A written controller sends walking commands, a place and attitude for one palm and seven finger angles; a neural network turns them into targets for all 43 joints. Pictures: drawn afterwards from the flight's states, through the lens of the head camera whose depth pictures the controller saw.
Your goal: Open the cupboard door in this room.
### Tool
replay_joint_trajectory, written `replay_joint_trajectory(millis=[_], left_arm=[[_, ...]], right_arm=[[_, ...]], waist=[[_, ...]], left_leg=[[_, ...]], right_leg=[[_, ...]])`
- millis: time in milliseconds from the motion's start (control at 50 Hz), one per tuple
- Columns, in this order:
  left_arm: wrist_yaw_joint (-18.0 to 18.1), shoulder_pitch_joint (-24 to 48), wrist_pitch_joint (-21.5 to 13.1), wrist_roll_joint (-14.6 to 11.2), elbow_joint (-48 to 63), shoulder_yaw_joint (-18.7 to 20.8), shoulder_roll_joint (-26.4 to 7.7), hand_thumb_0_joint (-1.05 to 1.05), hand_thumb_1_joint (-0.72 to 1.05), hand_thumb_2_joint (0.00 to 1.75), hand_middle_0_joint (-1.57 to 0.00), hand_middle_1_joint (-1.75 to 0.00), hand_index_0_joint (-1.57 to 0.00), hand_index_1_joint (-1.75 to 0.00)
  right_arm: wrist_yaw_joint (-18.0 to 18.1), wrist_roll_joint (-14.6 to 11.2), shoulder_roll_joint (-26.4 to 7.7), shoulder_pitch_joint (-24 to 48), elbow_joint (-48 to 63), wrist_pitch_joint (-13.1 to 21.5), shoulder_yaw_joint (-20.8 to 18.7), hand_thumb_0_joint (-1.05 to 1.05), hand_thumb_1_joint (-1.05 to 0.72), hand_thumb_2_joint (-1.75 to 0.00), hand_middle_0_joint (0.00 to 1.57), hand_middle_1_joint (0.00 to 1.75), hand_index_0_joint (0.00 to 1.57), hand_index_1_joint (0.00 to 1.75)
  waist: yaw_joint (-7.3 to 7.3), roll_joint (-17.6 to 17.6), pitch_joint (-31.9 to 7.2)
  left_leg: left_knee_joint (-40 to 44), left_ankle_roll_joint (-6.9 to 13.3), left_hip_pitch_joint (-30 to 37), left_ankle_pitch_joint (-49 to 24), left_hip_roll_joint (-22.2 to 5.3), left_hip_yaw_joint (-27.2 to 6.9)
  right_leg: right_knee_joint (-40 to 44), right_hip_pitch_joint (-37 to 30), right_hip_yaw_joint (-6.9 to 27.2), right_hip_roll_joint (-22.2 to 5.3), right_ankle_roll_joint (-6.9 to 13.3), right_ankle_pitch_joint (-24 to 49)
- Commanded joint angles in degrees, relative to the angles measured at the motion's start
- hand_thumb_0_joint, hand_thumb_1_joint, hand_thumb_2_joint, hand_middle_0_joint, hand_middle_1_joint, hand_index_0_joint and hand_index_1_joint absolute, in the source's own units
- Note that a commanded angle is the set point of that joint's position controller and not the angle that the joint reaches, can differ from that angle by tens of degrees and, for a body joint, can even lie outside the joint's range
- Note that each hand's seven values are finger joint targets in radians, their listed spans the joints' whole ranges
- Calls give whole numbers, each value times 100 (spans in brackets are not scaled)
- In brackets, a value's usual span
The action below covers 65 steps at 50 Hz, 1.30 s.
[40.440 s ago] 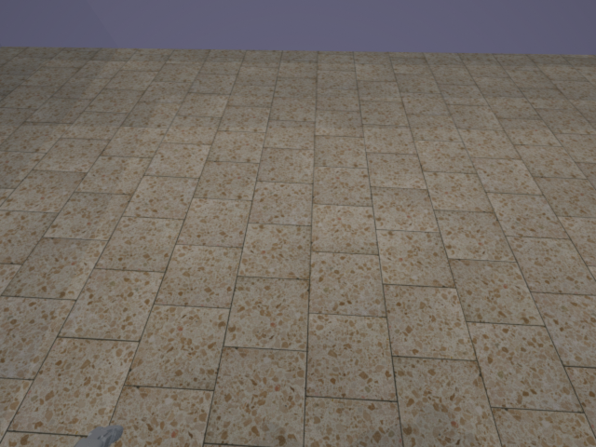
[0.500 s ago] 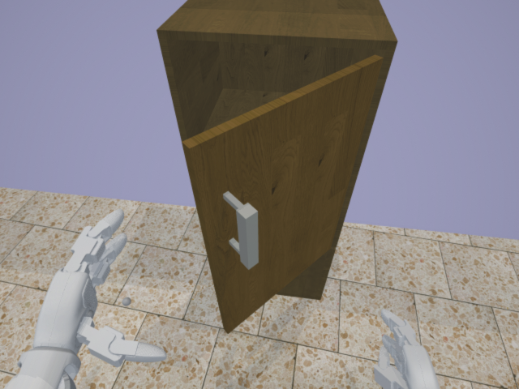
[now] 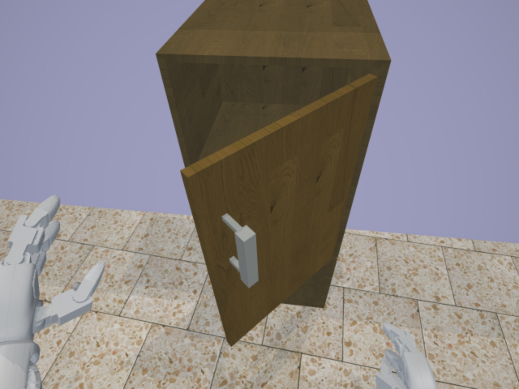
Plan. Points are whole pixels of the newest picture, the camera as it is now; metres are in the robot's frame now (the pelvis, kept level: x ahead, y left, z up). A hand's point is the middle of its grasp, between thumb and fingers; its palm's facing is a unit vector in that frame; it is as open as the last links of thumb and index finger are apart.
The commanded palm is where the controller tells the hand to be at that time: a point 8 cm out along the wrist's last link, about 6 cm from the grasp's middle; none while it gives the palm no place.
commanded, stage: draw the hand back to the body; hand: left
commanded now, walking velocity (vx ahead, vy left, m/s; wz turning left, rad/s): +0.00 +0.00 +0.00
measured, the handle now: (239, 250) +0.32 +0.08 +0.05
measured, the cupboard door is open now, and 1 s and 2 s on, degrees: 48 48 48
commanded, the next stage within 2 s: step back with the hand held close in 0.48 s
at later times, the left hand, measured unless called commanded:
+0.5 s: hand (68, 286) +0.18 +0.25 +0.15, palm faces +0.45 -0.79 -0.41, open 7.4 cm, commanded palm +0.13 +0.29 +0.16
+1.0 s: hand (39, 315) +0.14 +0.27 +0.15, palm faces +0.33 -0.78 -0.54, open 7.4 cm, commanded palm +0.09 +0.31 +0.17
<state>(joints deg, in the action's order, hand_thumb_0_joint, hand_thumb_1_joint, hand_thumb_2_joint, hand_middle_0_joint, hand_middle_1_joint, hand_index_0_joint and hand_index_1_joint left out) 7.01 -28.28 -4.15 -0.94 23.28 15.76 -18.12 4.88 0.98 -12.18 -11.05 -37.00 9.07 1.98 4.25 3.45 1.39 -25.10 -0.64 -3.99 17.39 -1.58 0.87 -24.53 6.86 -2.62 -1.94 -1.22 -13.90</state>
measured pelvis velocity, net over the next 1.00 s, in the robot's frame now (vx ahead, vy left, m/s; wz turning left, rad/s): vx -0.06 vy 0.01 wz -0.02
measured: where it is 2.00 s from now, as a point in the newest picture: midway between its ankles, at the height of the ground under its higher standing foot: outside the picture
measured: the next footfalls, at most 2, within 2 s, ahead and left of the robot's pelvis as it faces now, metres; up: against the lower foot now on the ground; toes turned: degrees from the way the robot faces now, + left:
right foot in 1.66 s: -0.21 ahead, -0.11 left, +0.00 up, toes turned +0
left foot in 1.84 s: -0.11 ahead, +0.07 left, +0.00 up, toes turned +0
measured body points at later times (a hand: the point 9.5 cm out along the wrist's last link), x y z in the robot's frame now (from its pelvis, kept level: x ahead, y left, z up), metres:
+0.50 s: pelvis -0.01 -0.01 +0.00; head -0.02 -0.03 +0.45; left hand +0.15 +0.29 +0.17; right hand +0.18 -0.23 -0.08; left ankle -0.04 +0.12 -0.74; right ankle +0.00 -0.13 -0.74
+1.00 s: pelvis -0.06 +0.01 +0.00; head -0.03 +0.01 +0.45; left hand +0.12 +0.31 +0.18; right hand +0.12 -0.23 -0.08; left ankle -0.04 +0.12 -0.74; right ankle +0.00 -0.13 -0.74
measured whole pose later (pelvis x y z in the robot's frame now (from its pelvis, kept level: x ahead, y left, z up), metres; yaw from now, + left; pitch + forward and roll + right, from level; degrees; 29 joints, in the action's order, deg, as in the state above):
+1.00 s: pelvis -0.06 +0.01 +0.00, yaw -1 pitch +0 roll +0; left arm 6.5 -32.7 -8.4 -1.7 28.7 23.0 -24.3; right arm 5.0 -0.1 -12.9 -8.7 -32.1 1.3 -1.0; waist 0.7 0.4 4.0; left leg -27.6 0.6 -14.3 12.9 -0.6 2.5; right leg -24.8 16.7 -0.7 -2.8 -2.1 -7.6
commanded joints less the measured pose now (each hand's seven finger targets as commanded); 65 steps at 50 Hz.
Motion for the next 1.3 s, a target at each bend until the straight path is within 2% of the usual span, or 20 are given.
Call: replay_joint_trajectory(millis=[0, 80, 160, 320, 420, 500, 560, 580, 600, 620, 700, 740, 820, 840, 960, 1080, 1160, 1200, 1260, 1280], left_arm=[[123, 595, -424, -18, 1140, 896, -1058, 0, 76, 84, -19, -30, -19, -30], [140, 742, -452, -55, 1084, 1154, -1240, 0, 90, 90, -20, -30, -20, -30], [67, 655, -412, -64, 860, 809, -905, 0, 90, 90, -20, -30, -20, -30], [90, 736, -479, -49, 1056, 1044, -1182, 0, 90, 90, -20, -30, -20, -30], [88, 792, -492, -39, 1064, 1009, -1156, 0, 90, 90, -20, -30, -20, -30], [53, 711, -468, -70, 823, 935, -1053, 0, 90, 90, -20, -30, -20, -30], [35, 803, -484, -68, 790, 898, -1030, 0, 90, 90, -20, -30, -20, -30], [76, 1525, -586, -52, 1525, 1060, -1349, 0, 90, 90, -20, -30, -20, -30], [124, 1647, -782, -32, 1424, 1694, -1923, 0, 90, 90, -20, -30, -20, -30], [52, 966, -774, -26, 943, 1360, -1460, 0, 90, 90, -20, -30, -20, -30], [8, 243, -775, -43, 1071, 1226, -1281, 0, 90, 90, -20, -30, -20, -30], [26, -109, -777, -67, 1159, 1291, -1299, 0, 90, 90, -20, -30, -20, -30], [69, -338, -774, -102, 1508, 1526, -1520, 0, 90, 90, -20, -30, -20, -30], [93, -358, -779, -101, 1590, 1613, -1614, 0, 90, 90, -20, -30, -20, -30], [172, -280, -871, -67, 1737, 1665, -1634, 0, 90, 90, -20, -30, -20, -30], [233, -77, -1042, 88, 1678, 1591, -1480, 0, 90, 90, -20, -30, -20, -30], [253, 195, -1147, 213, 1807, 1583, -1448, 0, 90, 90, -20, -30, -20, -30], [276, 125, -1197, 217, 1784, 1681, -1526, 0, 90, 90, -20, -30, -20, -30], [305, 130, -1281, 127, 1989, 1727, -1664, 0, 90, 90, -20, -30, -20, -30], [335, 123, -1277, 85, 2016, 1737, -1701, 0, 90, 90, -20, -30, -20, -30]], right_arm=[[68, 11, -576, 722, 881, 248, -233, 0, -90, -90, 20, 30, 20, 30], [78, 11, -580, 761, 826, 217, -260, 0, -90, -90, 20, 30, 20, 30], [39, 0, -603, 771, 816, 187, -288, 0, -90, -90, 20, 30, 20, 30], [54, 23, -589, 821, 816, 165, -325, 0, -90, -90, 20, 30, 20, 30], [57, 17, -573, 840, 783, 209, -316, 0, -90, -90, 20, 30, 20, 30], [53, 10, -583, 850, 760, 196, -330, 0, -90, -90, 20, 30, 20, 30], [51, 5, -589, 863, 745, 195, -330, 0, -90, -90, 20, 30, 20, 30], [53, 0, -604, 948, 800, 244, -314, 0, -90, -90, 20, 30, 20, 30], [68, -76, -694, 813, 988, 108, -262, 0, -90, -90, 20, 30, 20, 30], [62, -41, -628, 792, 919, -8, -281, 0, -90, -90, 20, 30, 20, 30], [38, -19, -719, 796, 1089, -225, -355, 0, -90, -90, 20, 30, 20, 30], [46, -21, -731, 795, 1156, -302, -393, 0, -90, -90, 20, 30, 20, 30], [41, -73, -720, 764, 1338, -451, -474, 0, -90, -90, 20, 30, 20, 30], [55, -84, -720, 808, 1351, -474, -486, 0, -90, -90, 20, 30, 20, 30], [92, -101, -731, 757, 1441, -457, -500, 0, -90, -90, 20, 30, 20, 30], [84, -106, -829, 621, 1477, -295, -507, 0, -90, -90, 20, 30, 20, 30], [73, -93, -858, 549, 1501, -171, -517, 0, -90, -90, 20, 30, 20, 30], [59, -81, -837, 447, 1477, -121, -532, 0, -90, -90, 20, 30, 20, 30], [48, -58, -723, 360, 1347, -69, -501, 0, -90, -90, 20, 30, 20, 30], [35, -46, -668, 299, 1259, -76, -482, 0, -90, -90, 20, 30, 20, 30]], waist=[[15, 24, -426], [36, 114, -469], [-21, -4, -254], [36, -55, -544], [12, 122, -388], [1, -142, -218], [-8, -67, -192], [3, 268, -480], [-294, 1, 162], [-294, -370, 59], [-310, -136, -469], [-298, 107, -855], [-313, -325, -1218], [-292, -231, -1272], [-300, -57, -823], [-348, 282, -389], [-366, 330, -223], [-379, -22, -300], [-432, -443, -375], [-442, -738, -452]], left_leg=[[465, 90, -179, -2028, 24, 53], [486, 110, -84, -2054, 46, 95], [546, 130, -44, -2021, 33, 113], [570, 146, 49, -1908, 85, 120], [610, 127, 20, -1754, 91, 123], [621, 162, -1, -1637, 70, 138], [673, 153, -1, -1497, 71, 129], [655, 151, 77, -1452, 113, 93], [459, 222, -451, -1051, 24, 62], [352, 229, -456, -1043, 32, -7], [219, 175, -404, -1743, -25, 40], [192, 152, -399, -2202, -79, 33], [69, 121, -586, -2422, -161, 3], [63, 115, -651, -2443, -162, -32], [331, 205, -1370, -1445, -289, -216], [754, 472, -2889, 1160, -473, -446], [718, 581, -3507, 2070, -535, -584], [318, 541, -3336, 2032, -378, -504], [-942, 275, -1967, 1372, 77, -183], [-1313, 174, -1505, 1066, 182, -74]], right_leg=[[362, -487, -51, 123, 188, 1403], [440, -560, -14, 122, 186, 1525], [536, -457, -36, 133, 161, 1478], [587, -606, 2, 147, 160, 1457], [655, -512, 12, 158, 163, 1292], [730, -413, 23, 162, 142, 1196], [773, -391, 25, 161, 138, 1012], [755, -488, 61, 151, 153, 972], [1015, 251, 394, -60, 151, 1146], [1003, 272, 331, -152, 157, 1200], [667, 135, 236, -220, 168, 1896], [431, -81, 178, -235, 164, 2250], [146, -170, 202, -232, 126, 2569], [80, -217, 190, -236, 142, 2578], [-127, 63, 240, -127, 78, 1539], [-538, -285, 368, -41, 39, 446], [-718, -297, 444, 22, 30, -229], [-439, 2, 680, -77, 92, -476], [471, 1594, 1232, -585, 388, -1214], [683, 2029, 1243, -766, 487, -1373]])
